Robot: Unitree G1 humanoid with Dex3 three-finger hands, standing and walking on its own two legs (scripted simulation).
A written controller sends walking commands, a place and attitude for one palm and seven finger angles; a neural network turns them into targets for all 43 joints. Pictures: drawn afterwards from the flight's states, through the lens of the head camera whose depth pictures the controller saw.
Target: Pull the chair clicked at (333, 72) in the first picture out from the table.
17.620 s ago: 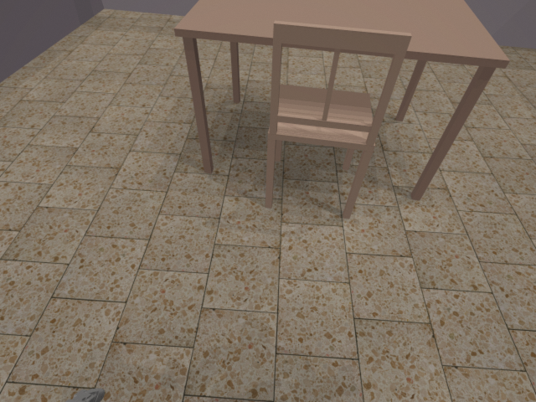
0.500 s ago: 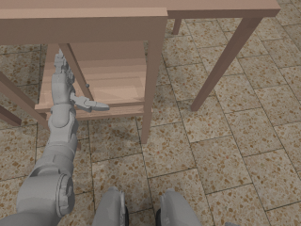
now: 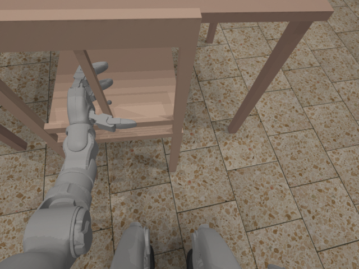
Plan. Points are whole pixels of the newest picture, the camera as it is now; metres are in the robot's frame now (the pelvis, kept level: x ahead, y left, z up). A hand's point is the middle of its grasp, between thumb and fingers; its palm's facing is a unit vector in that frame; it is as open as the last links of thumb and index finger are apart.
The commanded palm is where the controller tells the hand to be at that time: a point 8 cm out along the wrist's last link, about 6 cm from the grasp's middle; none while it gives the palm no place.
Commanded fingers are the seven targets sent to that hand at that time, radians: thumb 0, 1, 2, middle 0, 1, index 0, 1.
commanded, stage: hook a spindle and tug to test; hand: left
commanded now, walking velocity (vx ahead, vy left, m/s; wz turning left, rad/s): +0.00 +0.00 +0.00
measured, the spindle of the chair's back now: (98, 92) +0.50 +0.17 +0.03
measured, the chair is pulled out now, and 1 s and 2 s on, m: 0.00 0.02 0.11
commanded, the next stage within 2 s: step backward, pulling the chair out in 1.04 s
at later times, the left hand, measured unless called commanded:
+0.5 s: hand (109, 102) +0.47 +0.14 +0.03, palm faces +0.09 -1.00 -0.02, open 4.8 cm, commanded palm +0.43 +0.18 +0.03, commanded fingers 0.00 0.90 0.90 -0.50 -1.45 -0.50 -1.45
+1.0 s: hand (110, 111) +0.45 +0.13 +0.03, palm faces +0.08 -1.00 -0.02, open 5.0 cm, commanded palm +0.41 +0.18 +0.03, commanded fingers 0.00 0.90 0.90 -0.50 -1.45 -0.50 -1.45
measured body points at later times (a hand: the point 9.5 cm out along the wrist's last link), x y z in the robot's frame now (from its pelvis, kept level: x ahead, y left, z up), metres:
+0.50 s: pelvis +0.00 +0.00 +0.00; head +0.14 +0.01 +0.43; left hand +0.46 +0.19 +0.03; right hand +0.05 -0.26 -0.12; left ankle +0.04 +0.10 -0.62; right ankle +0.00 -0.11 -0.62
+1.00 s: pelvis +0.02 +0.00 +0.01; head +0.16 +0.01 +0.44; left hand +0.44 +0.19 +0.03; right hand +0.10 -0.26 -0.11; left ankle +0.04 +0.10 -0.62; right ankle +0.00 -0.11 -0.62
